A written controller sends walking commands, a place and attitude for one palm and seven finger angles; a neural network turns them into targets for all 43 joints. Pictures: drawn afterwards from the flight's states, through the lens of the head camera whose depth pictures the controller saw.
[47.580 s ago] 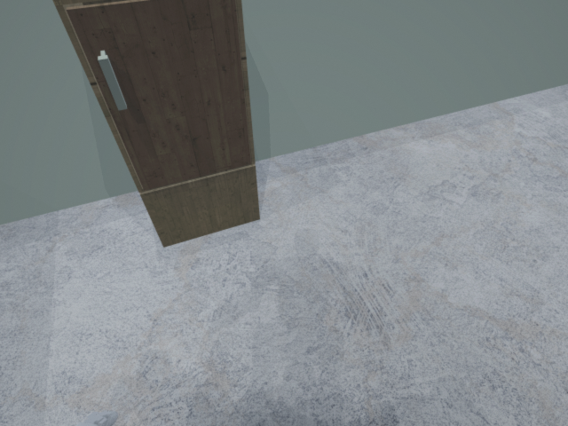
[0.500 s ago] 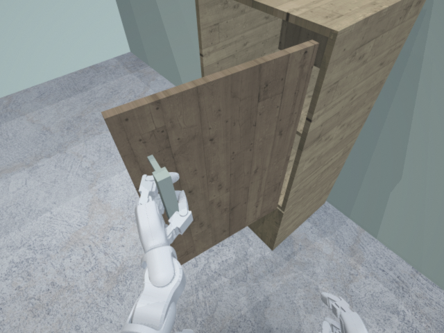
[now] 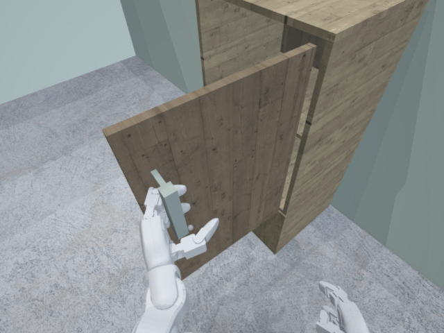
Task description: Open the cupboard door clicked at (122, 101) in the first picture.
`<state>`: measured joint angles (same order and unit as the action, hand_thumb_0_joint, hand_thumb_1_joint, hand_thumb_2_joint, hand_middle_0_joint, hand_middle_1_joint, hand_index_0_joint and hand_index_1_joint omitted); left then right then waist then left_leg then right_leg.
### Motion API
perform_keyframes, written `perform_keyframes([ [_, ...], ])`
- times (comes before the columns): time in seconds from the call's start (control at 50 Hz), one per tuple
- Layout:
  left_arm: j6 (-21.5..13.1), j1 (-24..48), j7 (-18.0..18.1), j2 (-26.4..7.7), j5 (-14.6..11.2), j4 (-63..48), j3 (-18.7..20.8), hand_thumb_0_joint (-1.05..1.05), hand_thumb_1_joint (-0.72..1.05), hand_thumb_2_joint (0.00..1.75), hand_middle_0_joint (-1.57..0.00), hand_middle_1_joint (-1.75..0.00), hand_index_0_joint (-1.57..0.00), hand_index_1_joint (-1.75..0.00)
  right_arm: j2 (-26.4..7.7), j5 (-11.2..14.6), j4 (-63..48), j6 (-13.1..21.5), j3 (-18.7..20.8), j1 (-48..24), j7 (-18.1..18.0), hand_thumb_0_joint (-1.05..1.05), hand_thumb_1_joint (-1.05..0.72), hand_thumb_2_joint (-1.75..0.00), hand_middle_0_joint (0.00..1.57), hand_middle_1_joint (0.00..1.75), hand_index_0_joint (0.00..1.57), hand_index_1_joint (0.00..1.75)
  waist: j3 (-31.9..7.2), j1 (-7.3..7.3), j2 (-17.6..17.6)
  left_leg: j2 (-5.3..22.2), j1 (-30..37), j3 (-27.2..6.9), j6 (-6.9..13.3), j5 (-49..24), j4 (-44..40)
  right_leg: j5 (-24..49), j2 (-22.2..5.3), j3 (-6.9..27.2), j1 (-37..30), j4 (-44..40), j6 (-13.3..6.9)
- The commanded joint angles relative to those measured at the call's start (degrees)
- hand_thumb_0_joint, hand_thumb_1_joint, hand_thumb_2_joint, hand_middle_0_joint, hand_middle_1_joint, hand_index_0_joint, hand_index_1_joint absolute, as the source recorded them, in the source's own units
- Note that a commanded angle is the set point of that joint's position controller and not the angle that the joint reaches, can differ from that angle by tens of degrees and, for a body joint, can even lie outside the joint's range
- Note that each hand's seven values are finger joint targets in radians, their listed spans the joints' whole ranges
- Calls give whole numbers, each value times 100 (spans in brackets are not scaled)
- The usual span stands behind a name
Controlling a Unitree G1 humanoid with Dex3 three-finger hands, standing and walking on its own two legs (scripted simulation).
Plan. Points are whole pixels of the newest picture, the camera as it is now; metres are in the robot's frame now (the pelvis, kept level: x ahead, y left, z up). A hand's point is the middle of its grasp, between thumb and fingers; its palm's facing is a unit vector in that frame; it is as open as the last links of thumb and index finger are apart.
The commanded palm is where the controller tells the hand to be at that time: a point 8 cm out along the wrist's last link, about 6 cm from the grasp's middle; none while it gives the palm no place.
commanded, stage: open thumb and fingers to let go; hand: left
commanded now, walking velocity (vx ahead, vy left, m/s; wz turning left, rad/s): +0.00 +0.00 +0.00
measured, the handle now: (169, 204) +0.33 +0.11 +0.07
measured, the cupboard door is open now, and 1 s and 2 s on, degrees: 87 91 88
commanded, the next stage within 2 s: slide the hand sideways off the handle in 0.44 s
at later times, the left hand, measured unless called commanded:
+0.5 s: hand (188, 229) +0.28 +0.07 +0.07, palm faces +0.29 -0.96 +0.00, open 15.2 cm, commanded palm +0.24 +0.11 +0.07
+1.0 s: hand (183, 256) +0.23 +0.08 +0.07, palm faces -0.16 -0.99 +0.01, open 16.2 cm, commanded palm +0.22 +0.15 +0.07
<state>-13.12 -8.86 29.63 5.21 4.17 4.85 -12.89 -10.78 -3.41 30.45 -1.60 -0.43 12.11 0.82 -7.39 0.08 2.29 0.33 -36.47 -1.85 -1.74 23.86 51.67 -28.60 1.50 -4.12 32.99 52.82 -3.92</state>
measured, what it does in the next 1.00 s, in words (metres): stands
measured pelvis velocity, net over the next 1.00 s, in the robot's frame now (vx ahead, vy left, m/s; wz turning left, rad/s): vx -0.02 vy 0.03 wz -0.03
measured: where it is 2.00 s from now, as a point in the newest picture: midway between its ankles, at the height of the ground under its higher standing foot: outside the picture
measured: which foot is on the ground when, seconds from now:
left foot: down 0.00-1.00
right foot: down 0.00-1.00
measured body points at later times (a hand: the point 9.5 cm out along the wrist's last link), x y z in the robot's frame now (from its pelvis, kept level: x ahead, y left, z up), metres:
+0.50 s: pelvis -0.01 +0.01 +0.00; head +0.01 +0.00 +0.45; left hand +0.26 +0.12 +0.07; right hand +0.17 -0.20 -0.10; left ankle +0.02 +0.14 -0.69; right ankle -0.02 -0.07 -0.69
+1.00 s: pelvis -0.02 +0.03 -0.01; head +0.01 +0.02 +0.44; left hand +0.24 +0.13 +0.07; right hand +0.15 -0.19 -0.09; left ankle +0.02 +0.14 -0.69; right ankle -0.02 -0.07 -0.69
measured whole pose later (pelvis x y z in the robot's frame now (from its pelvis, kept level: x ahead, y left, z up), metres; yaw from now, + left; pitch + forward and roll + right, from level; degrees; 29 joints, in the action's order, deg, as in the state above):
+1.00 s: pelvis -0.02 +0.03 -0.01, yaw -2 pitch +8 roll +0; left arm -15.3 -13.1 3.7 -3.7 -2.4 -1.7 -13.5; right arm -12.2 -0.2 25.0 0.8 -2.0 14.5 0.7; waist -5.5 1.2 1.9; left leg 0.0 -38.7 0.5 0.7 24.4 55.3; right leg -28.0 0.9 -1.9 35.4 55.5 -1.6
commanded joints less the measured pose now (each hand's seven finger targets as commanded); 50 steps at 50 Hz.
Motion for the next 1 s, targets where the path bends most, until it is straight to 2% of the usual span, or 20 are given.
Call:
perform_keyframes([
  [0.0, -347, 1012, 27, 342, 67, -1425, -173, 0, -50, 30, -30, -120, -30, -120, -488, 26, -905, 324, 165, -477, -58, 0, -90, -90, 20, 30, 20, 30, -1008, 132, -785, -120, 671, 105, 277, -1128, -279, 2353, -293, 449, -460, -1054, 354],
  [0.04, -370, 1149, 65, 274, 73, -1466, -114, 0, -50, 30, -30, -120, -30, -120, -477, 22, -876, 343, 158, -499, -70, 0, -90, -90, 20, 30, 20, 30, -1044, 139, -701, -123, 686, 107, 274, -1081, -255, 2238, -296, 453, -376, -1033, 355],
  [0.16, -350, 828, 49, 334, 101, -1486, -166, 0, -50, 30, -25, -90, -25, -90, -473, 27, -912, 371, 168, -446, -52, 0, -90, -90, 20, 30, 20, 30, -1160, 77, -694, -113, 708, 109, 268, -1232, -265, 2410, -261, 378, -445, -922, 327],
  [0.24, -279, 1103, 71, 399, 119, -1425, -259, 0, -50, 30, -22, -70, -22, -70, -497, 29, -915, 363, 165, -500, -58, 0, -90, -90, 20, 30, 20, 30, -949, 157, -666, -96, 679, 102, 281, -1046, -265, 1934, -229, 337, -201, -979, 304],
  [0.32, -242, 998, 116, 491, 149, -1435, -322, 0, -50, 30, -18, -50, -18, -50, -489, 33, -938, 384, 174, -484, -44, 0, -90, -90, 20, 30, 20, 30, -1115, 90, -581, -88, 755, 87, 280, -1171, -278, 1944, -183, 257, -233, -887, 250],
  [0.4, -175, 1382, 195, 337, 111, -1297, -154, 0, -50, 30, -15, -30, -15, -30, -493, 33, -903, 362, 145, -550, -76, 0, -90, -90, 20, 30, 20, 30, -914, 113, -636, -101, 656, 78, 282, -914, -290, 1516, -185, 306, -130, -1023, 258],
  [0.52, -150, 1423, 224, 593, 135, -1254, -328, 0, -50, 30, -15, -30, -15, -30, -479, 38, -892, 369, 162, -578, -46, 0, -90, -90, 20, 30, 20, 30, -1060, 114, -626, -79, 738, 62, 273, -983, -302, 1504, -153, 209, -87, -918, 233],
  [0.54, -408, 1444, -901, -102, 658, -1294, -1293, 0, -50, 30, -15, -30, -15, -30, -729, 101, -731, 359, 164, -244, 9, 0, -90, -90, 20, 30, 20, 30, -760, 578, -787, -88, 781, 59, 381, -1098, -224, 2026, -209, 403, 176, -825, 271],
  [0.56, -643, 1489, -1528, -462, 425, -1595, -849, 0, -50, 30, -15, -30, -15, -30, -668, 133, -872, 371, 206, -209, -22, 0, -90, -90, 20, 30, 20, 30, -1114, 359, -578, -101, 737, 68, 402, -1205, -185, 2282, -236, 412, -64, -720, 237],
  [0.58, -782, 1456, -2011, -646, 292, -1742, -810, 0, -50, 30, -15, -30, -15, -30, -683, 165, -941, 393, 191, -242, -56, 0, -90, -90, 20, 30, 20, 30, -1309, 333, -406, -109, 826, 86, 408, -1202, -179, 2348, -247, 458, -165, -697, 234],
  [0.62, -910, 1409, -2867, -706, -133, -1878, -855, 0, -50, 30, -15, -30, -15, -30, -698, 264, -1048, 475, 159, -210, -99, 0, -90, -90, 20, 30, 20, 30, -1286, 393, -289, -120, 911, 79, 411, -1146, -183, 2249, -237, 463, -149, -712, 238],
  [0.66, -812, 1340, -3266, -595, -699, -1815, -678, 0, -50, 30, -15, -30, -15, -30, -665, 366, -1200, 544, 97, -277, -160, 0, -90, -90, 20, 30, 20, 30, -969, 369, -371, -118, 845, 29, 396, -745, -308, 1639, -174, 382, -21, -872, 254],
  [0.68, -744, 1307, -3273, -587, -931, -1802, -508, 0, -50, 30, -15, -30, -15, -30, -675, 410, -1260, 579, 81, -338, -188, 0, -90, -90, 20, 30, 20, 30, -843, 326, -494, -122, 750, 15, 373, -470, -356, 1179, -156, 363, 42, -977, 270],
  [0.72, -617, 1166, -3059, -638, -1131, -1636, -148, 0, -50, 30, -15, -30, -15, -30, -695, 425, -1266, 633, 52, -419, -210, 0, -90, -90, 20, 30, 20, 30, -609, 214, -662, -124, 649, -17, 339, -223, -453, 674, -138, 315, 123, -1064, 269],
  [0.78, -536, 900, -2660, -831, -1019, -1647, 203, 0, -50, 30, -15, -30, -15, -30, -717, 389, -1322, 632, 65, -387, -176, 0, -90, -90, 20, 30, 20, 30, -704, 91, -769, -127, 619, 13, 333, -210, -505, 567, -120, 257, 95, -1002, 271],
  [0.8, -558, 846, -2565, -997, -916, -1708, 318, 0, -50, 30, -15, -30, -15, -30, -733, 380, -1330, 623, 77, -376, -155, 0, -90, -90, 20, 30, 20, 30, -752, 30, -603, -134, 622, 26, 333, -313, -496, 667, -121, 277, 31, -946, 239],
  [0.82, -591, 731, -2517, -931, -849, -1872, 263, 0, -50, 30, -15, -30, -15, -30, -699, 357, -1385, 628, 75, -371, -121, 0, -90, -90, 20, 30, 20, 30, -878, 1, -477, -130, 678, 59, 335, -431, -483, 836, -131, 265, -4, -871, 233],
  [0.84, -596, 534, -2470, -1015, -780, -1770, 346, 0, -50, 30, -15, -30, -15, -30, -707, 360, -1384, 608, 81, -322, -103, 0, -90, -90, 20, 30, 20, 30, -817, 13, -522, -109, 653, 63, 324, -467, -476, 907, -114, 238, 35, -823, 226],
  [0.86, -601, 492, -2457, -936, -747, -1809, 253, 0, -50, 30, -15, -30, -15, -30, -699, 355, -1418, 593, 67, -332, -77, 0, -90, -90, 20, 30, 20, 30, -732, 35, -437, -111, 609, 76, 324, -408, -472, 860, -111, 237, 104, -814, 230],
  [0.98, -652, -133, -2496, -1128, -729, -2171, 437, 0, -50, 30, -15, -30, -15, -30, -708, 353, -1569, 519, 89, -253, -27, 0, -90, -90, 20, 30, 20, 30, -784, -24, -372, -82, 556, 107, 314, -521, -434, 1054, -66, 239, 30, -698, 207],
])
